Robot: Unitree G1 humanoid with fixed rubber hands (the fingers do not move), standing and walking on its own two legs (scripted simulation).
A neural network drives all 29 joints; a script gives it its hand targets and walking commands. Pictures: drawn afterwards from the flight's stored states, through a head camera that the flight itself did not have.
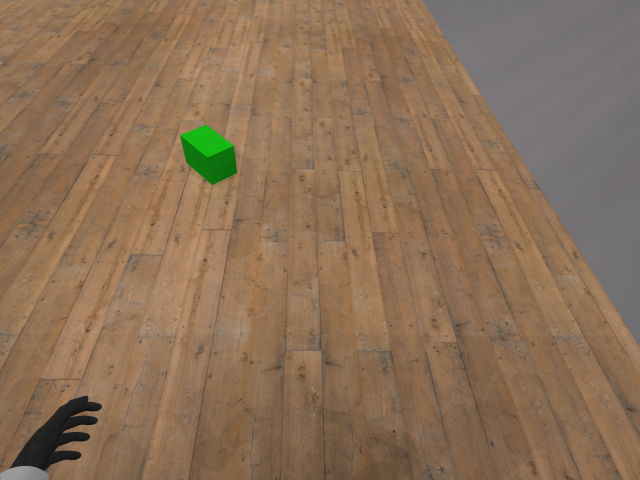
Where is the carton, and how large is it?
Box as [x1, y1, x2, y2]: [180, 125, 236, 184]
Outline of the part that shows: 205,125 184,133 180,136 186,162 210,183 213,184 236,172 233,145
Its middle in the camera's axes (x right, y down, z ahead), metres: -0.55 -0.42 +1.87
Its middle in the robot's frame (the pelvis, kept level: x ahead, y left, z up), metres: +1.64 +0.43 -0.68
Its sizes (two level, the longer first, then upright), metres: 0.227 0.146 0.161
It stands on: the floor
